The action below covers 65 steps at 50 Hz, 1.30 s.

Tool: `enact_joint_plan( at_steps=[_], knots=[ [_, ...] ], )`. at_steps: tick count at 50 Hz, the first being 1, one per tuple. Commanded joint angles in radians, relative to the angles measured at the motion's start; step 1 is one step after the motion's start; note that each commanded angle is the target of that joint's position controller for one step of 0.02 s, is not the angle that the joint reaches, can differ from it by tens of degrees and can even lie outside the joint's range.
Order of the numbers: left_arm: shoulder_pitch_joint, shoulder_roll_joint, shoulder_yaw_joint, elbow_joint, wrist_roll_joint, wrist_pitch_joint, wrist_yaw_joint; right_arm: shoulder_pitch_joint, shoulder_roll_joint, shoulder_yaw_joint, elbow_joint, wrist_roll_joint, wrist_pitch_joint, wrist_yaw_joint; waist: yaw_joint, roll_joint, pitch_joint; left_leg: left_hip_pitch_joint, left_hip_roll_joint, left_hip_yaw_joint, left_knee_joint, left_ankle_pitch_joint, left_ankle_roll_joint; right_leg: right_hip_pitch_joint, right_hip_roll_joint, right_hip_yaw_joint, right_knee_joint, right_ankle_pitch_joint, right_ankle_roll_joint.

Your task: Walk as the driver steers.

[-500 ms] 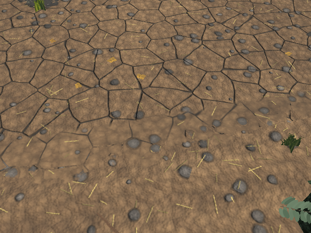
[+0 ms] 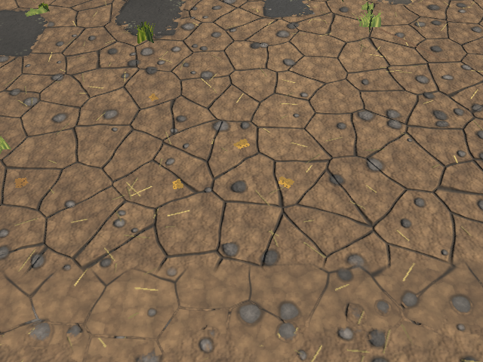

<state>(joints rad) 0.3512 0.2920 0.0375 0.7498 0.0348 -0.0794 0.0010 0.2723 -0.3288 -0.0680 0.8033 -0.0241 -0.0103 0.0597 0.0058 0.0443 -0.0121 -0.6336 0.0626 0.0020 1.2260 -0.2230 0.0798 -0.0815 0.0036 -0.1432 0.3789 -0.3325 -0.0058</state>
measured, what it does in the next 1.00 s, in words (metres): walks ahead, turning left: left foot, then right foot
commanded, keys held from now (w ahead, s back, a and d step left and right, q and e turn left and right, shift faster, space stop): w+q+shift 0.76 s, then w+shift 0.10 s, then w+e+shift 0.14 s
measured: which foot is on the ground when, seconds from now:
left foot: up 0.00-0.22, down 0.24-0.66, up 0.68-1.00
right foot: down 0.00-0.20, up 0.22-0.64, down 0.66-1.00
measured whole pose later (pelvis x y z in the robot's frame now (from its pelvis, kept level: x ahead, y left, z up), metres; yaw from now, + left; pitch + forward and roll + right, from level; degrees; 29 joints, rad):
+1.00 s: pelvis +0.85 +0.27 -0.01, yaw +49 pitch +2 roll -2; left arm 0.59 0.30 0.03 0.94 0.02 -0.10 -0.02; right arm -0.08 -0.31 0.02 0.60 -0.04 -0.03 0.09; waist 0.11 0.03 0.01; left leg -0.73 0.03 0.01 0.76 -0.05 0.11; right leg 0.17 0.00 -0.17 0.15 -0.35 0.03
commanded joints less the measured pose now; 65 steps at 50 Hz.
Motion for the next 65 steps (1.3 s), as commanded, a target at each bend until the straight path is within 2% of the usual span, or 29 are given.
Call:
enact_joint_plan(
  at_steps=[1,5,7,10,11,12,13,14,17,20,24,29,31,32,33,34,35,37,41,46,51,53,54,55,56,57,58,62,65],
  knots=[
    [0.011,0.03,0.005,-0.011,-0.011,-0.037,-0.005,-0.126,0.023,0.02,-0.122,-0.006,0.003,0.024,-0.008,-0.148,0.141,-0.237,0.051,-0.026,-0.015,0.111,0.0,0.026,-0.246,0.099,-0.258,0.291,-0.065],
    [0.009,0.068,0.011,0.032,-0.007,-0.046,0.009,-0.285,0.016,0.045,-0.194,-0.002,-0.003,0.05,-0.023,-0.089,0.194,-0.084,0.008,0.117,-0.338,0.231,0.042,-0.02,-0.195,-0.103,-0.306,0.615,-0.033],
    [0.051,0.127,0.019,0.05,-0.007,-0.044,0.019,-0.296,0.008,0.05,-0.199,0.002,-0.003,0.05,-0.034,-0.095,0.144,0.073,-0.079,0.204,-0.431,0.238,0.082,0.044,-0.204,-0.138,-0.216,1.112,-0.014],
    [-0.013,0.233,0.048,0.025,0.007,0.0,0.04,0.053,-0.095,0.013,-0.101,0.007,-0.001,0.022,-0.232,-0.168,-0.077,0.454,-0.174,0.18,-0.44,0.087,0.141,0.091,-0.257,-0.11,0.271,1.513,-0.014],
    [-0.056,0.234,0.049,0.003,0.012,0.014,0.035,0.275,-0.149,-0.018,-0.029,0.004,-0.004,0.001,-0.317,-0.139,-0.173,0.725,-0.179,0.104,-0.522,0.054,0.176,-0.036,-0.248,-0.086,0.583,1.345,-0.03],
    [-0.045,0.161,0.036,0.016,0.02,0.011,0.014,0.259,-0.194,-0.046,-0.003,0.011,0.003,-0.029,-0.251,0.019,-0.121,0.867,-0.117,-0.019,-0.563,-0.021,0.199,-0.293,-0.094,-0.069,0.955,0.363,-0.013],
    [0.046,0.047,0.001,-0.073,0.016,-0.006,0.006,0.131,-0.302,-0.061,-0.054,-0.014,0.018,-0.039,-0.073,0.221,-0.156,1.024,0.1,-0.487,-0.618,0.076,0.321,-0.662,0.019,0.018,1.314,-0.193,0.034],
    [-0.044,0.11,-0.002,-0.146,0.008,-0.032,0.011,0.153,-0.309,-0.073,-0.086,-0.006,0.023,-0.042,-0.139,0.088,-0.297,1.078,0.173,-0.758,-0.855,-0.195,0.406,-0.781,0.01,0.219,1.324,-0.11,0.02],
    [-0.111,0.133,-0.014,-0.132,0.026,-0.035,0.01,0.065,-0.19,-0.044,-0.053,0.002,-0.008,-0.062,-0.011,-0.132,0.042,0.624,0.104,-0.609,-1.017,-0.124,0.296,-0.699,-0.11,0.228,1.037,-0.016,0.027],
    [-0.094,0.099,-0.026,-0.126,0.05,0.023,-0.001,0.038,-0.139,-0.022,-0.058,0.015,-0.053,-0.06,0.052,-0.13,0.082,0.351,-0.016,-0.416,-1.043,0.032,0.278,-0.537,-0.155,0.202,0.835,-0.048,0.075],
    [-0.347,0.051,-0.049,-0.219,0.017,0.022,-0.021,0.083,-0.158,-0.035,-0.046,0.022,-0.07,-0.051,-0.024,-0.065,0.144,0.258,-0.101,-0.347,-1.067,0.216,0.22,-0.467,-0.118,0.147,0.456,0.288,0.082],
    [-0.361,0.095,-0.034,-0.223,-0.004,0.012,-0.024,0.122,-0.195,-0.054,-0.031,0.031,-0.068,-0.052,-0.063,0.0,0.049,0.465,-0.058,-0.387,-0.957,0.581,0.131,-0.255,-0.021,0.148,0.165,0.414,0.028],
    [-0.152,0.183,0.007,-0.171,-0.016,0.007,0.004,0.09,-0.247,-0.063,-0.035,0.017,-0.068,-0.056,0.058,0.004,-0.101,0.513,-0.057,-0.397,-0.671,0.799,0.08,-0.003,0.019,0.162,0.185,0.236,0.016],
    [0.07,0.233,0.031,-0.118,-0.019,0.007,0.024,0.023,-0.254,-0.063,-0.048,0.005,-0.073,-0.051,0.193,-0.003,-0.188,0.411,-0.092,-0.368,-0.42,0.745,0.059,0.225,-0.02,0.166,0.202,0.155,0.012],
    [0.281,0.298,0.056,-0.082,0.014,0.002,0.049,0.001,-0.106,-0.025,-0.077,0.0,-0.086,-0.052,0.247,-0.166,-0.305,0.239,-0.16,-0.296,-0.038,0.243,0.06,0.445,-0.243,0.402,0.18,-0.229,-0.007],
    [0.156,0.359,0.064,-0.105,0.049,0.003,0.039,0.154,0.017,0.016,-0.143,0.061,-0.083,-0.051,0.071,-0.523,-0.417,-0.028,-0.242,-0.18,0.197,-0.301,0.031,0.553,-0.518,1.015,-0.097,-0.44,-0.096],
    [0.02,0.26,0.064,-0.129,0.033,0.012,0.031,0.091,-0.082,0.014,-0.11,0.027,-0.064,-0.061,0.075,-0.328,-0.28,-0.127,-0.141,-0.147,0.238,-0.171,0.046,0.403,-0.46,1.032,-0.156,-0.634,-0.122],
    [-0.052,0.128,0.032,-0.108,0.025,0.018,0.023,-0.022,-0.125,0.001,-0.106,-0.001,-0.039,-0.037,0.063,-0.097,-0.073,-0.101,-0.049,-0.102,0.144,-0.053,0.033,0.16,-0.365,0.657,-0.125,-0.308,-0.103],
    [0.045,0.058,0.009,0.014,-0.002,-0.023,-0.002,-0.105,-0.009,0.036,-0.169,-0.02,-0.002,0.01,0.011,-0.128,0.051,-0.11,0.009,-0.111,0.071,-0.031,0.024,-0.006,-0.281,0.346,-0.183,0.038,-0.076],
    [0.047,0.1,0.011,0.062,-0.007,-0.052,-0.019,-0.289,-0.028,0.063,-0.253,-0.017,-0.016,0.025,-0.024,-0.098,0.156,-0.076,-0.043,-0.067,-0.308,0.162,0.01,-0.111,-0.216,0.108,-0.325,0.326,-0.104],
    [0.137,0.214,0.024,0.132,-0.024,-0.038,-0.015,-0.348,-0.04,0.075,-0.243,-0.027,-0.044,0.016,-0.036,-0.106,0.108,0.241,-0.106,0.101,-0.578,0.148,0.047,0.027,-0.231,0.082,-0.258,1.043,-0.137],
    [0.117,0.261,0.032,0.142,-0.024,-0.021,-0.001,-0.029,-0.107,0.038,-0.147,-0.036,-0.052,-0.018,-0.201,-0.153,-0.091,0.609,-0.141,0.057,-0.637,0.058,0.063,0.007,-0.226,0.085,0.165,1.204,-0.114],
    [0.102,0.226,0.023,0.125,-0.027,-0.02,-0.003,0.142,-0.175,0.009,-0.094,-0.05,-0.054,-0.042,-0.272,-0.142,-0.19,0.88,-0.026,-0.052,-0.638,-0.02,0.065,-0.196,-0.169,0.089,0.463,0.92,-0.103],
    [0.177,0.045,-0.008,0.084,-0.026,-0.022,-0.013,0.201,-0.263,-0.015,-0.079,-0.071,-0.064,-0.061,-0.172,0.135,-0.329,1.117,0.303,-0.447,-0.689,-0.281,0.074,-0.475,-0.035,0.118,0.853,-0.095,-0.103],
    [0.191,0.085,0.004,0.055,-0.062,-0.014,-0.007,0.19,-0.26,-0.019,-0.101,-0.054,-0.058,-0.065,-0.161,0.138,-0.442,1.091,0.413,-0.789,-0.879,-0.381,0.11,-0.594,0.006,0.228,1.045,-0.121,-0.117],
    [0.078,0.131,0.019,0.044,-0.054,-0.006,-0.004,0.106,-0.177,-0.008,-0.086,-0.036,-0.06,-0.064,-0.134,0.029,-0.239,0.935,0.339,-0.624,-0.912,-0.351,0.103,-0.661,-0.058,0.231,1.023,0.017,-0.12],
    [0.04,0.095,0.01,0.043,-0.048,-0.004,-0.012,0.048,-0.111,0.005,-0.074,-0.028,-0.071,-0.061,-0.1,0.017,-0.09,0.783,0.297,-0.482,-0.941,-0.226,0.1,-0.664,-0.089,0.212,0.967,0.077,-0.113],
    [0.035,0.025,0.012,0.061,-0.018,0.06,-0.041,0.027,-0.012,0.024,-0.021,-0.001,-0.108,-0.057,0.007,0.019,0.04,0.55,0.21,-0.158,-1.048,0.047,0.051,-0.592,-0.154,0.208,0.894,0.1,-0.076],
    [-0.097,-0.02,0.0,-0.004,0.0,0.066,-0.05,0.032,0.018,0.036,0.016,0.01,-0.13,-0.057,0.04,0.02,0.131,0.478,0.153,0.054,-1.051,0.619,0.047,-0.618,-0.121,0.153,0.752,0.174,-0.046]
  ],
)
